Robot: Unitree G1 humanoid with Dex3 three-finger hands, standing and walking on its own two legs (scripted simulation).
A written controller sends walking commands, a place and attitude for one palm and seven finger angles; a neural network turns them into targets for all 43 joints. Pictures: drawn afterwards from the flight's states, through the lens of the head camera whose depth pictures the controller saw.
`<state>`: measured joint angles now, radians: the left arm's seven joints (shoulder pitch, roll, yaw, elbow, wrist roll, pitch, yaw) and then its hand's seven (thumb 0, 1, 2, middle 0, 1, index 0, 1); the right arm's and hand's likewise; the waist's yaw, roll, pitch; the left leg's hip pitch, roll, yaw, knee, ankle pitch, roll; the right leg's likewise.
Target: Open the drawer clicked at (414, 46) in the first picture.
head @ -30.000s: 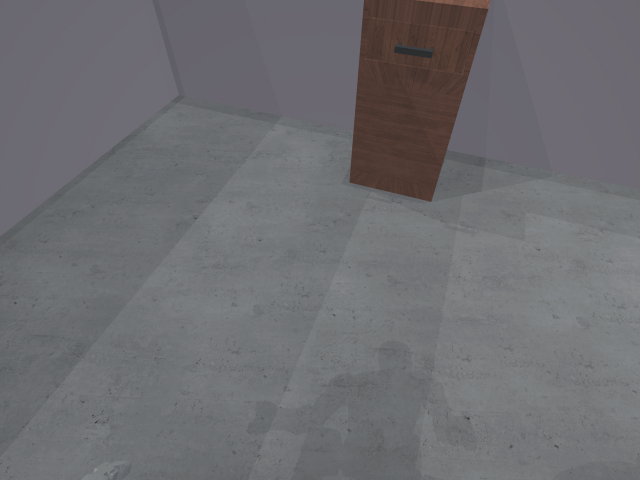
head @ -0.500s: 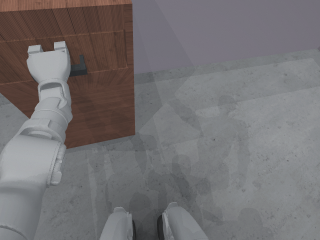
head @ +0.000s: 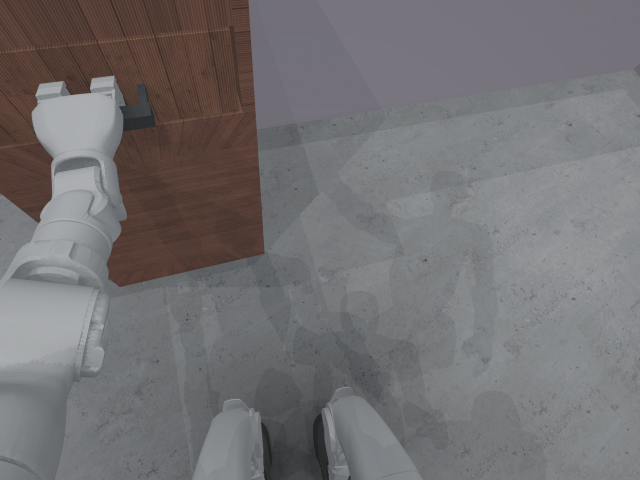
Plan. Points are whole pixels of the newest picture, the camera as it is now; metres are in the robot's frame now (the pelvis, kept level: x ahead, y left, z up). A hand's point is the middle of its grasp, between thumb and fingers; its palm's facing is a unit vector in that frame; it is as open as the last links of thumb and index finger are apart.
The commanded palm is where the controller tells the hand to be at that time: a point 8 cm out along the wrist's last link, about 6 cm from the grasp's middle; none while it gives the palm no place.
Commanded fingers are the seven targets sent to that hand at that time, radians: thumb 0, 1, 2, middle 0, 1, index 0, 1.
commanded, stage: close the thumb around the handle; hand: left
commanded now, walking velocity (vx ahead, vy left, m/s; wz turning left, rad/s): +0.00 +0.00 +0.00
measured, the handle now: (95, 110) +0.58 +0.22 +0.02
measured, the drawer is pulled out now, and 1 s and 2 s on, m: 0.00 0.00 0.00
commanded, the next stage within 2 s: pull the drawer open in 0.76 s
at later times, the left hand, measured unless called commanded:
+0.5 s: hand (99, 151) +0.54 +0.22 +0.00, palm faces -0.04 +0.01 -1.00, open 8.6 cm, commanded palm +0.53 +0.21 +0.05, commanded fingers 0.00 0.79 0.85 -0.39 -1.34 -0.39 -1.34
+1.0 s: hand (100, 152) +0.54 +0.22 +0.00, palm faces -0.05 +0.00 -1.00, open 5.6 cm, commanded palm +0.51 +0.21 +0.05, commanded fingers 0.00 0.90 0.90 -0.40 -1.35 -0.40 -1.35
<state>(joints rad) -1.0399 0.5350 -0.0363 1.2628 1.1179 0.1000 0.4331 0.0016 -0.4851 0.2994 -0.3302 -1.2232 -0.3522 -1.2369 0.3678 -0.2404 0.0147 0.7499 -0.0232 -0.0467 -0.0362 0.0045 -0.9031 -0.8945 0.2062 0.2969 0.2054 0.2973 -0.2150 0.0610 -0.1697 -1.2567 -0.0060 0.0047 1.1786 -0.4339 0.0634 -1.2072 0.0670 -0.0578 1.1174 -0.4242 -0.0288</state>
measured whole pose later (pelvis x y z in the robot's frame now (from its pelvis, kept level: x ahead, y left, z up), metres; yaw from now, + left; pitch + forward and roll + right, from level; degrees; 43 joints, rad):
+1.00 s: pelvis +0.03 +0.00 +0.02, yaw +0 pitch +28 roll -3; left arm -0.94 0.48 -0.02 1.25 1.11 0.10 0.50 0.00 0.76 0.82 -0.39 -1.35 -0.36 -1.33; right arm 0.34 -0.24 0.00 0.76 -0.03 0.00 -0.01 0.00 -0.90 -0.89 0.21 0.30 0.21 0.30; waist -0.19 0.06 -0.18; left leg -1.13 0.00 0.01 1.10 -0.45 0.06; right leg -1.08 0.08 -0.05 1.04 -0.44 -0.03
